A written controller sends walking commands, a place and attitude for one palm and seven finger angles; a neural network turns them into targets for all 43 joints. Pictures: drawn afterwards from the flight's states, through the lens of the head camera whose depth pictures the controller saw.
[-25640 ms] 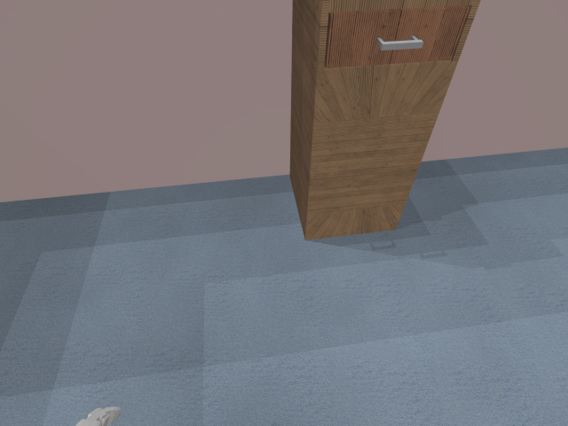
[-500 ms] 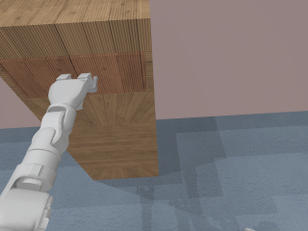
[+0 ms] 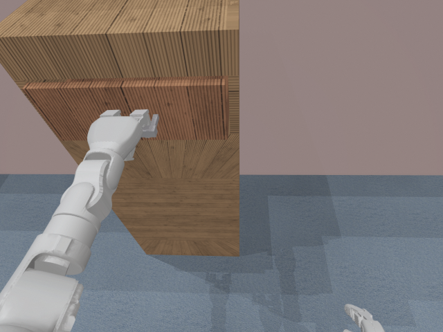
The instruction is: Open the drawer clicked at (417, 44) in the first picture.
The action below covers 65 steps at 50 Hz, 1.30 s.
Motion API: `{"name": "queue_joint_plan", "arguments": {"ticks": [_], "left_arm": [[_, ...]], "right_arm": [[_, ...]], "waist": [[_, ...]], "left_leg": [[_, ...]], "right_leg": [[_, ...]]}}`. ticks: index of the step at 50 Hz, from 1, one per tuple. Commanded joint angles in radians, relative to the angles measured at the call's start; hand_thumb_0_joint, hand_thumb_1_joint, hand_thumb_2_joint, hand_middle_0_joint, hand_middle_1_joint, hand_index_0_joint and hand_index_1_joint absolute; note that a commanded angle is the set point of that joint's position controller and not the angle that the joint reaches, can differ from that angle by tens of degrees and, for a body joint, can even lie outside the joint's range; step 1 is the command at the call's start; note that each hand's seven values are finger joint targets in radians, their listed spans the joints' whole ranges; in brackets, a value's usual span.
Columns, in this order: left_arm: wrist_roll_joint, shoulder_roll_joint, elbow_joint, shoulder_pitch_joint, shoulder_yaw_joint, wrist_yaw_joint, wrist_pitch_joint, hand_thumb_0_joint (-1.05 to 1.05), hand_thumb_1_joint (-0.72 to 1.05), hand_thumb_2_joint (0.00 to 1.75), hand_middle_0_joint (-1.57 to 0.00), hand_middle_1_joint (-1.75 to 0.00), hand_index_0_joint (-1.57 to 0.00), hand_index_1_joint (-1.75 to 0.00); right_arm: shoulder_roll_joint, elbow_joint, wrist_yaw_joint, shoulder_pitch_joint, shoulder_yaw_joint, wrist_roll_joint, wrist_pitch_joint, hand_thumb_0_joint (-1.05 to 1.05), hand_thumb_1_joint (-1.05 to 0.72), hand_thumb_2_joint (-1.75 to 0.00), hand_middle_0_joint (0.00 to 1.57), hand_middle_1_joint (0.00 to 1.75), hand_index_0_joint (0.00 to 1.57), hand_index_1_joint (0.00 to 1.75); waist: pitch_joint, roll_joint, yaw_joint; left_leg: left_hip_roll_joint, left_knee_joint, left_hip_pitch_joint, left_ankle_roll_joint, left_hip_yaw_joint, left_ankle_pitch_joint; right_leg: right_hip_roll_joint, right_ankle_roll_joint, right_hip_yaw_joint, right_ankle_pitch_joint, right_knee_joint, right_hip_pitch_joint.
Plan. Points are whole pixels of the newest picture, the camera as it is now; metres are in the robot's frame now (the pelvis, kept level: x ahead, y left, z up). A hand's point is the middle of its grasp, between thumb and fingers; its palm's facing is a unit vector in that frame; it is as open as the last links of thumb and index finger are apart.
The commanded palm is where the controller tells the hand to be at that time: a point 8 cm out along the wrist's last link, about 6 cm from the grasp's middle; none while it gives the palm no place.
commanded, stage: pull the drawer open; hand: left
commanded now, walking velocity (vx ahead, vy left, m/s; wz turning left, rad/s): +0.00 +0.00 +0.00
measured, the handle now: (129, 125) +0.47 +0.22 +0.11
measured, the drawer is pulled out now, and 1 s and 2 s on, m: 0.02 0.16 0.18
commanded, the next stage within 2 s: none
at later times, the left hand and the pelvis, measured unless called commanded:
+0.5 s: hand (122, 171) +0.38 +0.21 +0.08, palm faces +0.05 -0.06 -1.00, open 5.6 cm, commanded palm +0.32 +0.22 +0.14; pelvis -0.01 +0.00 +0.00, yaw -3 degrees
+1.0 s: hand (107, 223) +0.27 +0.20 +0.09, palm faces +0.05 -0.12 -0.99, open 5.6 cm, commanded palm +0.23 +0.21 +0.14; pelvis +0.01 +0.00 +0.00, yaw -1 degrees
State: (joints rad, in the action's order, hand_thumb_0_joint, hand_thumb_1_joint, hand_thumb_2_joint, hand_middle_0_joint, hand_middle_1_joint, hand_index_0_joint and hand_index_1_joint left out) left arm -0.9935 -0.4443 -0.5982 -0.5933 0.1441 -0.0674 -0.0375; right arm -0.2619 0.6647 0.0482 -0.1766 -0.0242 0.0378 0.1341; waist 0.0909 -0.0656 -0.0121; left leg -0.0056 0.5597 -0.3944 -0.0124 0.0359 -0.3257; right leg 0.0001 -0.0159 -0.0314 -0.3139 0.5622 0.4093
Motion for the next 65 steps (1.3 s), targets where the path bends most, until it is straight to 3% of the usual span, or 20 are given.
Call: {"name": "queue_joint_plan", "arguments": {"ticks": [1,3,6,11,23,32,33,37,40,43,44,48,49,50,52,53,56,59,63,65], "left_arm": [[0.007,-0.221,0.095,-0.405,-0.112,-0.025,0.030,0.00,0.90,0.90,-0.40,-1.35,-0.40,-1.35],[0.002,-0.283,0.075,-0.418,-0.164,-0.030,0.055,0.00,0.90,0.90,-0.40,-1.35,-0.40,-1.35],[-0.004,-0.272,0.018,-0.427,-0.155,-0.040,0.082,0.00,0.90,0.90,-0.40,-1.35,-0.40,-1.35],[0.008,-0.231,0.163,-0.252,-0.157,-0.066,0.111,0.00,0.90,0.90,-0.40,-1.35,-0.40,-1.35],[0.059,-0.206,0.519,0.174,-0.189,-0.084,-0.016,0.00,0.90,0.90,-0.40,-1.35,-0.40,-1.35],[0.057,-0.120,0.765,0.398,-0.131,-0.064,-0.097,0.00,0.90,0.90,-0.40,-1.35,-0.40,-1.35],[0.055,-0.146,0.803,0.421,-0.157,-0.063,-0.098,0.00,0.90,0.90,-0.40,-1.35,-0.40,-1.35],[0.043,-0.101,0.849,0.498,-0.124,-0.054,-0.110,0.00,0.90,0.90,-0.40,-1.35,-0.40,-1.35],[0.036,-0.086,0.914,0.544,-0.108,-0.053,-0.110,0.00,0.90,0.90,-0.40,-1.35,-0.40,-1.35],[0.034,-0.134,0.954,0.613,-0.155,-0.056,-0.104,0.00,0.90,0.90,-0.40,-1.35,-0.40,-1.35],[0.030,-0.099,0.972,0.648,-0.131,-0.054,-0.104,0.00,0.90,0.90,-0.40,-1.35,-0.40,-1.35],[0.058,-0.157,1.060,0.825,-0.211,-0.062,-0.080,0.00,0.90,0.90,-0.40,-1.35,-0.40,-1.35],[0.053,-0.111,1.087,0.846,-0.175,-0.063,-0.079,0.00,0.90,0.90,-0.40,-1.35,-0.40,-1.35],[0.069,-0.121,1.100,0.880,-0.193,-0.066,-0.071,0.00,0.90,0.90,-0.40,-1.35,-0.40,-1.35],[0.028,-0.166,1.021,0.574,-0.193,-0.077,-0.079,0.00,0.90,0.90,-0.40,-1.35,-0.40,-1.35],[0.029,-0.182,0.981,0.517,-0.208,-0.085,-0.082,0.00,0.90,0.90,-0.40,-1.35,-0.40,-1.35],[0.018,-0.171,0.922,0.587,-0.209,-0.093,-0.072,0.00,0.90,0.90,-0.40,-1.35,-0.40,-1.35],[0.029,-0.173,0.919,0.499,-0.189,-0.086,-0.069,0.00,0.90,0.90,-0.40,-1.35,-0.40,-1.35],[0.055,-0.226,0.832,0.481,-0.239,-0.071,-0.059,0.00,0.90,0.90,-0.40,-1.35,-0.40,-1.35],[0.062,-0.198,0.786,0.458,-0.210,-0.063,-0.047,0.00,0.90,0.90,-0.40,-1.35,-0.40,-1.35]], "right_arm": [[-0.124,-0.097,0.014,-0.041,-0.046,-0.005,-0.023,0.00,-0.90,-0.90,0.20,0.30,0.20,0.30],[-0.133,-0.095,0.017,-0.054,-0.050,-0.011,-0.023,0.00,-0.90,-0.90,0.20,0.30,0.20,0.30],[-0.125,-0.095,0.020,-0.061,-0.048,-0.009,-0.027,0.00,-0.90,-0.90,0.20,0.30,0.20,0.30],[-0.119,-0.134,-0.004,-0.048,-0.065,-0.010,-0.031,0.00,-0.90,-0.90,0.20,0.30,0.20,0.30],[-0.130,-0.192,-0.034,0.055,-0.064,0.008,-0.057,0.00,-0.90,-0.90,0.20,0.30,0.20,0.30],[-0.103,-0.211,-0.048,0.140,-0.035,0.001,-0.069,0.00,-0.90,-0.90,0.20,0.30,0.20,0.30],[-0.106,-0.211,-0.049,0.148,-0.036,0.000,-0.066,0.00,-0.90,-0.90,0.20,0.30,0.20,0.30],[-0.087,-0.211,-0.056,0.171,-0.018,-0.006,-0.062,0.00,-0.90,-0.90,0.20,0.30,0.20,0.30],[-0.077,-0.214,-0.061,0.188,-0.010,-0.012,-0.060,0.00,-0.90,-0.90,0.20,0.30,0.20,0.30],[-0.077,-0.211,-0.064,0.201,-0.001,-0.018,-0.060,0.00,-0.90,-0.90,0.20,0.30,0.20,0.30],[-0.065,-0.219,-0.068,0.210,0.006,-0.021,-0.063,0.00,-0.90,-0.90,0.20,0.30,0.20,0.30],[-0.070,-0.226,-0.075,0.228,0.013,-0.023,-0.068,0.00,-0.90,-0.90,0.20,0.30,0.20,0.30],[-0.057,-0.231,-0.080,0.231,0.021,-0.028,-0.073,0.00,-0.90,-0.90,0.20,0.30,0.20,0.30],[-0.058,-0.228,-0.081,0.229,0.017,-0.026,-0.072,0.00,-0.90,-0.90,0.20,0.30,0.20,0.30],[-0.076,-0.182,-0.061,0.232,0.017,-0.041,-0.057,0.00,-0.90,-0.90,0.20,0.30,0.20,0.30],[-0.077,-0.178,-0.051,0.228,0.016,-0.041,-0.057,0.00,-0.90,-0.90,0.20,0.30,0.20,0.30],[-0.069,-0.177,-0.038,0.218,0.009,-0.041,-0.065,0.00,-0.90,-0.90,0.20,0.30,0.20,0.30],[-0.066,-0.171,-0.027,0.220,0.008,-0.038,-0.069,0.00,-0.90,-0.90,0.20,0.30,0.20,0.30],[-0.078,-0.159,-0.007,0.229,0.004,-0.029,-0.067,0.00,-0.90,-0.90,0.20,0.30,0.20,0.30],[-0.069,-0.153,0.000,0.223,0.003,-0.028,-0.072,0.00,-0.90,-0.90,0.20,0.30,0.20,0.30]], "waist": [[0.310,0.110,0.035],[0.336,0.124,0.028],[0.299,0.112,0.033],[0.382,0.045,-0.016],[0.313,0.074,-0.052],[0.261,0.043,-0.066],[0.282,0.038,-0.070],[0.220,0.075,-0.068],[0.216,0.039,-0.073],[0.223,0.053,-0.083],[0.225,0.044,-0.089],[0.223,0.045,-0.105],[0.227,0.050,-0.106],[0.199,0.062,-0.098],[0.145,0.059,-0.056],[0.115,0.061,-0.045],[0.177,0.063,-0.077],[0.249,0.052,-0.071],[0.200,0.095,-0.072],[0.164,0.119,-0.068]], "left_leg": [[0.033,0.003,0.125,-0.028,0.006,0.458],[0.036,0.006,0.102,-0.028,0.008,0.443],[0.039,0.003,0.061,-0.030,0.013,0.371],[0.034,0.001,0.105,-0.029,0.014,0.434],[0.011,-0.048,0.154,-0.027,0.010,0.512],[-0.002,-0.058,0.243,-0.012,-0.007,0.642],[-0.004,-0.057,0.258,-0.010,-0.007,0.666],[0.002,-0.058,0.252,-0.008,-0.007,0.653],[0.005,-0.054,0.272,-0.005,-0.006,0.669],[0.012,-0.049,0.268,-0.003,-0.001,0.658],[0.014,-0.047,0.269,-0.006,0.003,0.664],[0.018,-0.038,0.259,-0.002,0.009,0.673],[0.018,-0.039,0.253,-0.004,0.008,0.673],[0.017,-0.043,0.245,-0.003,0.007,0.663],[0.024,-0.041,0.219,-0.005,0.002,0.552],[0.025,-0.041,0.209,-0.004,0.000,0.484],[0.037,-0.038,0.211,-0.008,0.004,0.489],[0.042,-0.030,0.220,-0.008,0.003,0.487],[0.046,-0.049,0.180,-0.010,0.002,0.403],[0.047,-0.061,0.159,-0.014,0.006,0.362]], "right_leg": [[0.018,-0.012,0.017,0.479,-0.017,-0.165],[0.014,-0.010,0.027,0.486,-0.014,-0.195],[0.011,-0.007,0.030,0.431,-0.018,-0.169],[0.020,-0.017,0.033,0.453,-0.006,-0.202],[0.029,-0.014,0.027,0.446,-0.033,-0.247],[0.032,-0.009,0.007,0.463,-0.039,-0.232],[0.032,-0.010,0.010,0.470,-0.039,-0.249],[0.034,-0.007,0.001,0.481,-0.042,-0.236],[0.033,-0.008,0.002,0.495,-0.043,-0.243],[0.031,-0.009,0.009,0.535,-0.044,-0.279],[0.026,-0.007,0.006,0.547,-0.039,-0.280],[0.020,-0.002,0.019,0.649,-0.035,-0.328],[0.015,0.001,0.012,0.646,-0.027,-0.325],[0.018,0.002,0.014,0.656,-0.036,-0.324],[0.020,-0.005,0.023,0.567,-0.049,-0.243],[0.025,-0.010,0.027,0.514,-0.063,-0.222],[0.019,-0.010,0.028,0.526,-0.053,-0.253],[0.006,-0.005,0.033,0.563,-0.039,-0.286],[0.011,-0.001,0.044,0.506,-0.060,-0.287],[0.004,0.004,0.040,0.460,-0.071,-0.276]]}}
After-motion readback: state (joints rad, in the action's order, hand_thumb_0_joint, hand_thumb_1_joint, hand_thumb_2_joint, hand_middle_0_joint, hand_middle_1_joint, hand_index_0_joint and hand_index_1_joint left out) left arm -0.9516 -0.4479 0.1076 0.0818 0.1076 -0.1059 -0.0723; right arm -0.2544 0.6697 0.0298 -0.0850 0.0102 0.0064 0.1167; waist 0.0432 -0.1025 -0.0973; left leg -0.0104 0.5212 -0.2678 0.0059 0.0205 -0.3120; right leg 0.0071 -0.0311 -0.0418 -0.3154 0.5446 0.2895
